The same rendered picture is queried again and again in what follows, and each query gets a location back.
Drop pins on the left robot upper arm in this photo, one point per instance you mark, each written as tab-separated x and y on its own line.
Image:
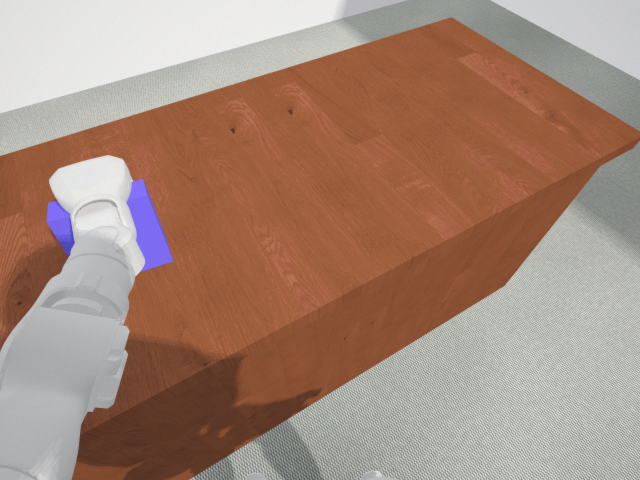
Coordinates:
64	365

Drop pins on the table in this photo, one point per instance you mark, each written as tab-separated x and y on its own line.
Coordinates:
320	218

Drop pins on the left robot hand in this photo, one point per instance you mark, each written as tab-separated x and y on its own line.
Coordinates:
101	175

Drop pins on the sponge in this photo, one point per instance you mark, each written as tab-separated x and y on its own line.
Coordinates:
150	236

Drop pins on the robot left forearm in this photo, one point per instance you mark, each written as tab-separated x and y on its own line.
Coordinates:
100	272

